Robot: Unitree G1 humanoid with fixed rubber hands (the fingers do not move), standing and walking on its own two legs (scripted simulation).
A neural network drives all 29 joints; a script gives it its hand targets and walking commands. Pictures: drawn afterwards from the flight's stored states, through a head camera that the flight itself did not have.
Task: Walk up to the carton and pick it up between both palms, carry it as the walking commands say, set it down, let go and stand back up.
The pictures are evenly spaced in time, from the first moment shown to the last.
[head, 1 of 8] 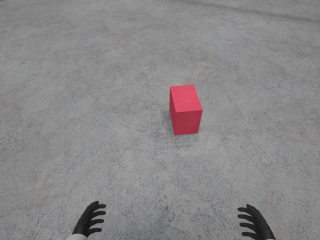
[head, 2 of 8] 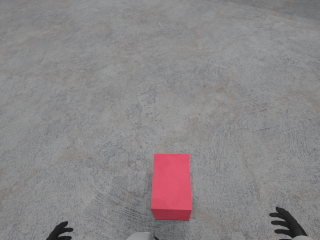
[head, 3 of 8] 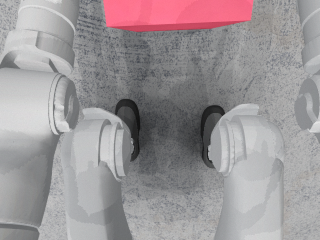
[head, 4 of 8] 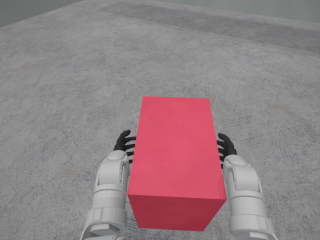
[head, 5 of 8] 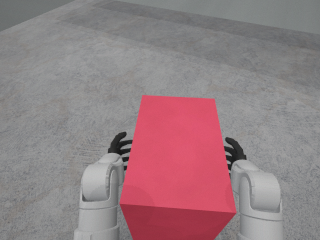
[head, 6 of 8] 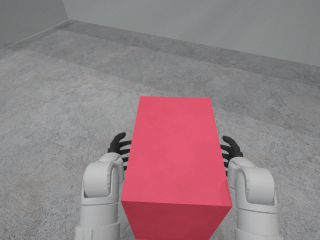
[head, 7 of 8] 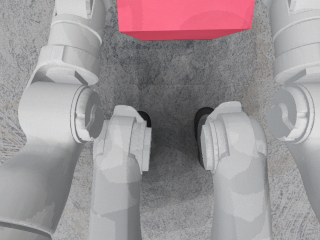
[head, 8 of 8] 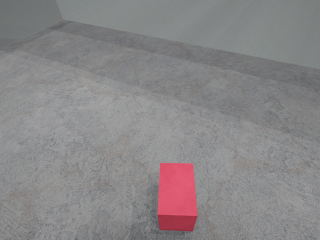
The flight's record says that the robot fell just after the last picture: no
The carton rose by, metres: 0.67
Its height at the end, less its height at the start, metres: +0.00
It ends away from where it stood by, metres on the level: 2.01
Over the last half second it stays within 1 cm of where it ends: yes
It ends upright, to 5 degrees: yes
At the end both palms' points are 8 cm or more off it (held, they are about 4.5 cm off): yes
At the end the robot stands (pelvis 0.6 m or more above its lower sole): yes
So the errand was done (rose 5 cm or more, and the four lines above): yes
